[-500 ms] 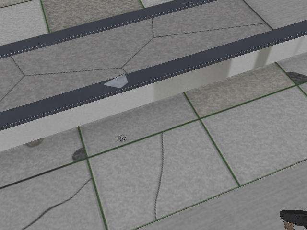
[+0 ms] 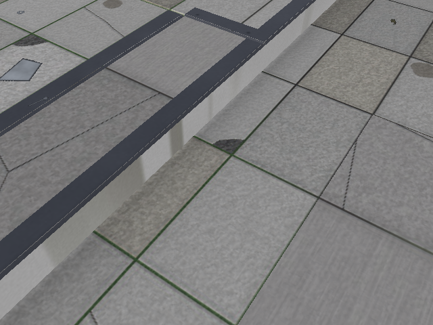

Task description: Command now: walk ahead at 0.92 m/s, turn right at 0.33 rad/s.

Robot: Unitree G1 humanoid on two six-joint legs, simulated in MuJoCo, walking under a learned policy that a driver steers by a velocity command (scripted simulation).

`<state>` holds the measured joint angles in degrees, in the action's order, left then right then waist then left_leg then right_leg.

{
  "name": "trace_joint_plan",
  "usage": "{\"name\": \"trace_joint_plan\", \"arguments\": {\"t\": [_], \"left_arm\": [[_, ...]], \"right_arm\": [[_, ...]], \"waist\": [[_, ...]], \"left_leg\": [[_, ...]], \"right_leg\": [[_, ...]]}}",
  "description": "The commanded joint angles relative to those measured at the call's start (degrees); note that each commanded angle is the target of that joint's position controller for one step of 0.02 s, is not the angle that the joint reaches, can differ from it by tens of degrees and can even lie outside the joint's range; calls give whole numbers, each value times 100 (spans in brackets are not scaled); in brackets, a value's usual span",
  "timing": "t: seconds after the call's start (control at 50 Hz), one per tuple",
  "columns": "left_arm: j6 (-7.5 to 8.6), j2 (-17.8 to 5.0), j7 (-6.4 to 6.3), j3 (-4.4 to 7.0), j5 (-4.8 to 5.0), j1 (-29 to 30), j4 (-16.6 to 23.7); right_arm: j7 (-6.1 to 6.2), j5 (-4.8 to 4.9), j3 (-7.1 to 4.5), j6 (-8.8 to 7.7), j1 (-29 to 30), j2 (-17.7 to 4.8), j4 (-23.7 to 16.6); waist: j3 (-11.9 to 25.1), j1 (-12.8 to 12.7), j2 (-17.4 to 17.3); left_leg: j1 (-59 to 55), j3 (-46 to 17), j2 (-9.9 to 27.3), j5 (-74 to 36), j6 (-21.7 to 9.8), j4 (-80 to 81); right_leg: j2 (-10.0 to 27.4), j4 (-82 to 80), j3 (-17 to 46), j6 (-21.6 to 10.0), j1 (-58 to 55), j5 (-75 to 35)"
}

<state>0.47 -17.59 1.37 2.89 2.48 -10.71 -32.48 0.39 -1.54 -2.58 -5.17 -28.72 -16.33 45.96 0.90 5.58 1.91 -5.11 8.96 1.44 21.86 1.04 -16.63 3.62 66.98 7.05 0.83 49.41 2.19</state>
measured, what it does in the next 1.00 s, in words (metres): walks ahead, turning left: right foot, then left foot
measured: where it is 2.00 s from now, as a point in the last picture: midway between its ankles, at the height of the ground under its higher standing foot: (211, 324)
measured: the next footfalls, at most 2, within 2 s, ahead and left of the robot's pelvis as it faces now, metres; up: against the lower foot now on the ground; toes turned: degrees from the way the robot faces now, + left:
right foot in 0.18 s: +0.33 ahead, -0.18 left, +0.00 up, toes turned +1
left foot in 0.60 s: +0.53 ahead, +0.08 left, +0.00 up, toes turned +25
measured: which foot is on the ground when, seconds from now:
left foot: down 0.00-0.18, up 0.20-0.58, down 0.60-1.00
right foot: up 0.00-0.16, down 0.18-0.62, up 0.64-1.00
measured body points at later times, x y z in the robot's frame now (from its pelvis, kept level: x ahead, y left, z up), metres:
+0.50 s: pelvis +0.33 -0.06 +0.01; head +0.37 -0.04 +0.45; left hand +0.36 +0.25 -0.11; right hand +0.58 -0.29 -0.08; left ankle +0.45 +0.08 -0.68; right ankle +0.29 -0.18 -0.73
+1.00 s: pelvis +0.50 -0.04 +0.00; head +0.52 +0.01 +0.45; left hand +0.47 +0.30 -0.09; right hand +0.83 -0.16 -0.06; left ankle +0.49 +0.06 -0.73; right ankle +0.67 -0.11 -0.71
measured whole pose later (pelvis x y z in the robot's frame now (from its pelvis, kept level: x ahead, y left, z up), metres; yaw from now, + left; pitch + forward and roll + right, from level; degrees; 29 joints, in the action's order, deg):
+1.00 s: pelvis +0.50 -0.04 +0.00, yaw +44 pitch +1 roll -2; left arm 0.7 -18.2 -0.3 3.9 0.2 0.4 -41.2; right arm 2.2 0.7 -5.8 3.1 -10.0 -20.3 30.9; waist -5.4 1.8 0.4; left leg 19.9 -16.3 -9.8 8.0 -2.8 -28.8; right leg -3.9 38.9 11.4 4.7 26.1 15.6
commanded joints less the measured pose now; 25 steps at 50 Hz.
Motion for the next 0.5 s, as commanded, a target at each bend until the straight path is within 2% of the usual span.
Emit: {"name": "trace_joint_plan", "arguments": {"t": [0.02, 0.04, 0.08, 0.1, 0.12, 0.14, 0.16, 0.18, 0.2, 0.22, 0.24, 0.26, 0.28, 0.3, 0.32, 0.34, 0.36, 0.4, 0.44, 0.46, 0.5], "left_arm": [[242, -72, 159, -57, -14, 1355, 728], [294, 17, 227, -109, -41, 1552, 806], [422, 89, 355, -161, -35, 1871, 915], [472, 45, 395, -148, -25, 1829, 920], [496, -105, 389, -84, -51, 1654, 903], [489, -415, 332, 58, -50, 1149, 848], [455, -766, 230, 256, -30, -151, 544], [365, -1109, 84, 416, -83, -1384, 226], [368, -1793, -39, 495, -364, -1707, 36], [381, -1335, -45, 369, -551, -1928, 86], [413, -1010, -8, 248, -542, -1469, -7], [438, -780, -7, 203, -408, -1136, -151], [473, -545, -15, 158, -354, -791, -240], [511, -317, -22, 121, -380, -457, -271], [539, -200, -21, 114, -389, -134, -290], [576, -121, -31, 115, -362, 169, -305], [608, -138, -52, 124, -333, 468, -337], [623, -297, -131, 178, -289, 879, -390], [580, -497, -199, 240, -234, 1013, -423], [546, -615, -226, 272, -192, 969, -458], [461, -805, -251, 325, -87, 959, -506]], "right_arm": [[4, 108, -78, -19, -75, -679, -135], [3, 200, -53, 23, -197, -712, -10], [7, 308, -59, 107, -323, -873, 127], [11, 325, -75, 138, -198, -1002, 136], [18, 318, -106, 142, -170, -1186, 173], [30, 279, -128, 128, -239, -1351, 276], [44, 222, -126, 148, -84, -1429, 344], [62, 158, -69, 75, 99, -1296, 225], [0, 42, 204, -11, -780, -24, -68], [-6, 325, 111, -152, -456, -474, -26], [45, 522, -65, -120, 370, -791, -382], [108, 456, -45, -52, 701, -651, -506], [143, 316, -66, 42, 716, -539, -440], [128, 308, -107, 199, 437, -422, -338], [105, 377, -116, 354, 251, -266, -319], [95, 417, -128, 490, 259, -176, -348], [88, 406, -143, 597, 400, -145, -446], [50, 308, -146, 677, 822, -150, -716], [-91, 212, -134, 679, 1037, -209, -780], [-179, 192, -147, 678, 1125, -271, -802], [-331, 206, -208, 711, 1214, -452, -913]], "waist": [[-1346, 45, -476], [-1406, 27, -497], [-1523, 40, -601], [-1466, -111, -726], [-1194, -319, -972], [-653, -704, -1276], [77, -1518, -1454], [806, -2187, -1434], [2296, -1302, 698], [3301, -1608, 954], [2059, -1478, 810], [1112, -1259, 694], [694, -991, 528], [520, -664, 671], [400, -429, 701], [211, -307, 592], [-89, -193, 551], [-483, -89, 527], [-354, -151, 345], [-229, -213, 243], [-99, -214, 192]], "left_leg": [[220, -1080, 1522, -958, -1025, 1265], [77, -1125, 1591, -1267, -1083, 1359], [-123, -1097, 1696, -2141, -1148, 1387], [-53, -919, 1657, -3068, -1112, 1220], [-6, -795, 1635, -4632, -1075, 842], [31, -805, 1698, -6211, -1026, 172], [522, -652, 1531, -7151, -842, -1177], [2006, -750, 1197, -6006, -521, -2857], [3822, -1065, 128, 111, -185, -5251], [3806, -2015, -117, 871, -94, -6146], [4330, -1828, 116, 625, 6, -6412], [4573, -1527, 336, 427, 70, -6276], [4390, -1430, 523, 149, 101, -6026], [3911, -1426, 660, -85, 105, -5929], [3629, -1342, 707, -205, 105, -5874], [3543, -1269, 739, -165, 125, -5729], [3565, -1215, 766, -166, 158, -5479], [3652, -1108, 781, -686, 174, -4466], [3217, -846, 621, -1813, 67, -3326], [3060, -724, 515, -2264, 10, -2930], [2931, -573, 429, -2375, -135, -2569]], "right_leg": [[-11, -1156, -360, -103, 804, -120], [122, -1567, -649, -154, 669, -86], [77, -2197, -910, -244, 231, 241], [-75, -2595, -1006, -329, -357, 522], [-329, -2850, -1114, -412, -1207, 798], [-542, -2924, -1125, -524, -2306, 959], [-740, -3189, -1188, -655, -4076, 749], [-108, -3004, -476, -710, -6227, 371], [1881, -3135, 2232, -1176, -8388, 724], [2284, -4167, 3504, -1446, -7943, 160], [2104, -4299, 2483, -1304, -7090, -1048], [1952, -4218, 1459, -1261, -6220, -2186], [1673, -4281, 699, -1141, -5445, -2620], [1483, -4445, 89, -1054, -4774, -2786], [1450, -4711, -240, -1033, -4338, -2606], [1472, -4991, -511, -1075, -3991, -2409], [1491, -5227, -801, -1082, -3622, -2352], [1370, -5479, -1317, -1057, -3339, -2264], [1060, -5373, -1871, -991, -3508, -2130], [1045, -5264, -1981, -969, -3755, -2203], [1203, -4985, -2049, -897, -4223, -2511]]}}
